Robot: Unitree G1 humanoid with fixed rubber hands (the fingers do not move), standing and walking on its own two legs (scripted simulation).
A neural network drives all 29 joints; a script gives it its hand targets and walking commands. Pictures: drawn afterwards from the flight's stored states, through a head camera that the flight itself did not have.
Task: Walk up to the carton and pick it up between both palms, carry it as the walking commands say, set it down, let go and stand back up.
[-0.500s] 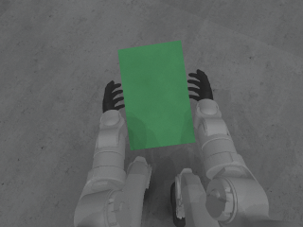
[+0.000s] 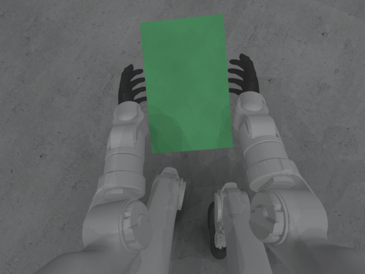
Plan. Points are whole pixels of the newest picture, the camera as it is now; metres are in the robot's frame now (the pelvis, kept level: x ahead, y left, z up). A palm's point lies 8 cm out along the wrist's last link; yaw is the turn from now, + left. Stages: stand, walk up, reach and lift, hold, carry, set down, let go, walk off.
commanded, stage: set down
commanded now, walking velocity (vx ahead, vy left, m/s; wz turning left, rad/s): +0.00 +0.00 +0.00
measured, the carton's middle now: (187, 92) +0.50 +0.08 -0.17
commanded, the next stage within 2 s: none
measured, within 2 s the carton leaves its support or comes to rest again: neither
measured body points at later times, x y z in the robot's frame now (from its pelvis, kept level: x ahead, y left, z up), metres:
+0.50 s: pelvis -0.01 +0.00 -0.06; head +0.28 +0.04 +0.28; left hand +0.47 +0.21 -0.17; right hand +0.52 -0.04 -0.16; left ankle +0.12 +0.12 -0.51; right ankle +0.07 -0.10 -0.51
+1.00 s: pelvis -0.02 +0.01 -0.11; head +0.32 +0.05 +0.17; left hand +0.50 +0.22 -0.25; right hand +0.54 -0.03 -0.25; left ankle +0.12 +0.12 -0.51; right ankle +0.07 -0.10 -0.51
